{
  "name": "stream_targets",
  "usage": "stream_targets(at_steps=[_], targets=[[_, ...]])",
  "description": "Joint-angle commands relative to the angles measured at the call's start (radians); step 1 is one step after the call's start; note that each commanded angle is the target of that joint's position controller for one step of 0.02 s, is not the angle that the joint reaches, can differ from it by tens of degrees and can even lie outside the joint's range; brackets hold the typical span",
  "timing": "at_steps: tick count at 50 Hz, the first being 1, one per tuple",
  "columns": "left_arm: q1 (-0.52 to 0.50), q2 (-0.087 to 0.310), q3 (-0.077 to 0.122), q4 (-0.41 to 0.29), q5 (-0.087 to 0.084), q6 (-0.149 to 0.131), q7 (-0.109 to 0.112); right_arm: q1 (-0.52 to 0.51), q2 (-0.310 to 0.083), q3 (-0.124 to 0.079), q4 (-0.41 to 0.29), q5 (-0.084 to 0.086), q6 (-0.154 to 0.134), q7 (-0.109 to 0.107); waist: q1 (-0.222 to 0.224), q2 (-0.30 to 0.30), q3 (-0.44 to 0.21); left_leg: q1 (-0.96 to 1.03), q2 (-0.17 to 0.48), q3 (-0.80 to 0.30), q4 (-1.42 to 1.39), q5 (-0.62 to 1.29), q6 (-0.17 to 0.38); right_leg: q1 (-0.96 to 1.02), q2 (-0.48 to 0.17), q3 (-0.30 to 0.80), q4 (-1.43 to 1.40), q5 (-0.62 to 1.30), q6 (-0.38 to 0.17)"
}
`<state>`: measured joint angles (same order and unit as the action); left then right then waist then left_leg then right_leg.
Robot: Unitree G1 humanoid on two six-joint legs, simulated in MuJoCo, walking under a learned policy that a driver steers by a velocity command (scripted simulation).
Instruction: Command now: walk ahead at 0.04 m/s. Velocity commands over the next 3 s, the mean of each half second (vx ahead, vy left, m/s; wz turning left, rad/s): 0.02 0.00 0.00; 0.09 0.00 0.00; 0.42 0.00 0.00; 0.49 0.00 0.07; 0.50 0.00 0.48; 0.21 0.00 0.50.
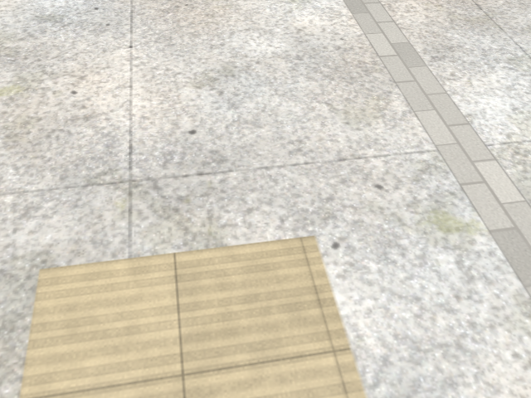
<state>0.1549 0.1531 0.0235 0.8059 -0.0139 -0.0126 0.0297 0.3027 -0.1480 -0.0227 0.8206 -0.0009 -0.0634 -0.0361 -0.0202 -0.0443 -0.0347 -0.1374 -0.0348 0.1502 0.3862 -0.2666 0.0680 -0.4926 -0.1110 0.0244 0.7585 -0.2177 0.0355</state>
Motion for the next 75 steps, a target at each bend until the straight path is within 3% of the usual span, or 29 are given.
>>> stream_targets(at_steps=[1,3,4,5,6,7,10,12,24,38,39,42,44,46,47,48,49,50,52,53,54,56,62,68,70,72,73,74,75], targets=[[-0.006,0.055,0.024,-0.030,0.017,-0.028,-0.001,-0.010,-0.142,-0.038,-0.032,0.018,-0.007,0.016,0.020,0.141,0.072,0.020,0.268,-0.187,-0.045,0.494,0.151,0.058,0.026,-0.061,-0.227,0.084,-0.010],[0.096,0.130,0.047,0.007,0.035,-0.044,0.003,0.012,-0.122,-0.037,-0.020,0.021,-0.019,0.025,0.046,0.094,0.000,-0.031,0.198,-0.144,0.061,0.530,0.083,0.279,0.016,-0.016,-0.345,0.403,-0.042],[0.120,0.195,0.058,-0.004,0.047,-0.050,0.005,0.025,-0.099,-0.033,-0.047,-0.002,-0.030,0.032,0.016,0.031,-0.094,-0.117,0.123,-0.100,0.128,0.426,0.027,0.433,-0.059,0.050,-0.268,0.628,-0.093],[0.125,0.165,0.055,0.006,0.037,-0.046,0.007,0.051,-0.059,-0.020,-0.051,-0.014,-0.025,0.029,-0.005,-0.139,-0.158,-0.194,0.067,-0.066,0.157,0.196,-0.030,0.511,-0.125,0.134,-0.279,0.570,-0.178],[0.089,0.094,0.038,0.010,0.016,-0.035,0.009,-0.005,-0.063,-0.018,-0.065,-0.017,-0.018,0.025,-0.003,-0.207,-0.149,-0.195,0.059,-0.081,0.151,0.044,-0.052,0.479,-0.131,0.158,-0.322,0.435,-0.213],[0.051,0.064,0.029,0.005,0.015,-0.031,0.009,-0.026,-0.077,-0.018,-0.076,-0.014,-0.015,0.023,-0.014,-0.184,-0.115,-0.183,0.065,-0.091,0.124,0.003,-0.041,0.427,-0.116,0.150,-0.340,0.332,-0.193],[0.019,0.122,0.046,-0.010,0.006,-0.051,-0.001,-0.036,-0.137,-0.032,-0.076,-0.012,0.009,0.016,-0.006,-0.045,-0.081,-0.052,0.098,-0.114,0.081,0.185,-0.024,0.301,-0.030,0.047,-0.290,0.349,-0.129],[0.019,0.140,0.054,-0.009,0.015,-0.055,-0.003,0.005,-0.122,-0.026,-0.056,0.003,0.010,0.020,-0.007,0.018,-0.096,-0.045,0.105,-0.105,0.092,0.244,-0.017,0.336,0.000,0.014,-0.244,0.458,-0.105],[0.001,0.117,0.057,-0.006,0.016,-0.027,0.011,-0.019,-0.122,-0.019,-0.066,0.004,0.017,0.020,0.014,0.056,0.007,-0.115,0.125,-0.114,0.047,0.164,-0.012,0.330,0.030,-0.013,-0.226,0.304,-0.094],[-0.020,0.124,0.060,0.026,0.016,-0.017,0.014,0.015,-0.112,-0.017,-0.033,0.003,0.001,0.018,0.017,0.054,0.024,-0.118,0.130,-0.130,-0.009,0.111,-0.007,0.350,0.034,-0.013,-0.250,0.257,-0.076],[0.005,0.127,0.064,0.040,0.010,-0.016,0.013,0.033,-0.126,-0.023,-0.026,0.008,0.003,0.017,0.016,0.075,0.006,-0.103,0.129,-0.134,-0.014,-0.022,0.011,0.341,0.063,-0.049,-0.219,0.100,-0.081],[-0.081,0.102,0.055,0.011,-0.008,-0.042,-0.001,0.075,-0.182,-0.040,-0.017,0.039,-0.006,0.012,-0.012,0.211,0.178,-0.075,0.318,-0.406,-0.209,-0.543,0.146,0.059,0.096,-0.103,-0.096,-0.179,-0.084],[-0.131,0.092,0.042,-0.002,-0.012,-0.074,-0.022,0.069,-0.204,-0.047,-0.015,0.042,-0.024,0.012,-0.013,0.218,0.249,-0.014,0.404,-0.481,-0.239,-0.425,0.181,-0.055,0.044,-0.075,-0.073,-0.119,-0.110],[-0.064,0.083,0.038,0.029,-0.007,-0.079,-0.039,0.041,-0.192,-0.046,-0.015,0.036,-0.035,0.024,0.032,0.178,0.206,-0.007,0.366,-0.386,-0.168,-0.201,0.156,0.045,0.041,-0.080,-0.133,-0.097,-0.138],[0.070,0.092,0.043,0.075,-0.009,-0.076,-0.046,-0.032,-0.187,-0.043,-0.048,0.031,-0.038,0.034,0.106,0.172,0.167,-0.098,0.305,-0.298,-0.105,-0.069,0.126,0.251,0.066,-0.085,-0.233,-0.070,-0.158],[0.201,0.157,0.067,0.121,-0.002,-0.072,-0.045,-0.093,-0.158,-0.033,-0.071,0.028,-0.043,0.041,0.164,0.096,0.109,-0.206,0.207,-0.178,0.068,0.149,0.074,0.464,0.060,-0.028,-0.299,-0.040,-0.181],[0.313,0.266,0.096,0.128,-0.001,-0.075,-0.038,-0.099,-0.114,-0.015,-0.117,0.028,-0.047,0.038,0.179,-0.179,0.033,-0.372,0.053,-0.032,0.409,0.138,-0.016,0.630,-0.122,0.293,-0.453,-0.141,-0.266],[0.389,0.272,0.094,0.134,0.008,-0.079,-0.039,-0.072,-0.104,-0.010,-0.128,0.042,-0.054,0.027,0.173,-0.310,-0.032,-0.517,-0.017,-0.126,0.662,-0.243,-0.042,0.729,-0.272,0.645,-0.623,-0.234,-0.366],[0.201,0.182,0.054,0.067,0.040,-0.086,-0.024,-0.080,-0.144,-0.026,-0.110,0.083,-0.066,0.042,0.090,-0.099,0.045,-0.627,0.089,-0.222,0.928,-0.180,0.016,0.609,-0.250,0.486,-0.600,-0.253,-0.318],[0.179,0.166,0.044,0.062,0.036,-0.089,-0.024,-0.080,-0.142,-0.028,-0.108,0.070,-0.070,0.048,0.072,-0.041,0.068,-0.648,0.125,-0.218,0.917,-0.096,0.035,0.572,-0.223,0.396,-0.617,-0.215,-0.287],[0.171,0.140,0.032,0.067,0.032,-0.089,-0.026,-0.089,-0.151,-0.036,-0.110,0.056,-0.071,0.048,0.056,-0.021,0.090,-0.640,0.153,-0.206,0.878,-0.020,0.040,0.539,-0.189,0.313,-0.638,-0.157,-0.259],[0.223,0.091,0.012,0.099,0.034,-0.078,-0.038,-0.080,-0.123,-0.037,-0.106,0.062,-0.059,0.064,0.049,-0.047,0.097,-0.643,0.172,-0.173,0.893,0.030,0.026,0.513,-0.139,0.203,-0.650,-0.079,-0.236],[0.228,0.185,0.030,0.096,0.024,-0.081,-0.009,-0.221,-0.095,-0.023,-0.167,0.047,-0.027,0.056,0.055,-0.030,0.166,-0.616,0.194,-0.150,0.538,0.209,-0.079,0.369,-0.120,0.064,-0.707,0.066,-0.243],[0.297,0.192,0.035,0.130,-0.016,-0.090,-0.023,-0.302,-0.143,-0.023,-0.193,0.042,-0.021,0.070,0.067,-0.036,0.191,-0.476,0.148,-0.129,0.231,0.242,-0.019,0.475,-0.176,0.007,-0.694,0.062,-0.214],[0.269,0.224,0.044,0.133,0.003,-0.076,-0.029,-0.229,-0.194,-0.043,-0.177,0.032,-0.022,0.076,0.015,-0.073,0.144,-0.352,0.116,-0.121,0.189,0.203,0.009,0.529,-0.172,-0.023,-0.592,0.226,-0.172],[0.233,0.195,0.035,0.125,0.019,-0.059,-0.026,0.104,-0.286,-0.092,-0.073,0.035,-0.007,0.065,-0.141,-0.060,-0.035,0.021,0.057,-0.082,0.243,0.129,0.035,0.419,-0.076,-0.106,-0.194,0.426,-0.106],[0.268,0.118,0.008,0.093,0.040,-0.063,-0.022,0.233,-0.393,-0.111,-0.054,0.023,0.003,0.046,-0.151,0.208,-0.151,0.225,0.258,-0.363,0.174,-0.005,0.080,0.220,0.017,-0.126,0.185,0.140,-0.065],[0.411,-0.020,-0.028,0.062,-0.002,-0.092,-0.021,0.210,-0.431,-0.101,-0.056,-0.008,-0.007,0.052,-0.035,0.552,-0.299,0.419,0.432,-0.922,-0.155,-0.300,0.230,-0.054,0.187,-0.009,0.522,-0.337,-0.043],[0.334,0.111,0.001,0.078,-0.027,-0.112,-0.020,0.104,-0.294,-0.066,-0.088,-0.016,-0.021,0.060,-0.041,0.345,-0.272,0.326,0.432,-0.984,-0.254,-0.393,0.175,-0.121,0.137,0.122,0.673,-0.275,-0.064]])
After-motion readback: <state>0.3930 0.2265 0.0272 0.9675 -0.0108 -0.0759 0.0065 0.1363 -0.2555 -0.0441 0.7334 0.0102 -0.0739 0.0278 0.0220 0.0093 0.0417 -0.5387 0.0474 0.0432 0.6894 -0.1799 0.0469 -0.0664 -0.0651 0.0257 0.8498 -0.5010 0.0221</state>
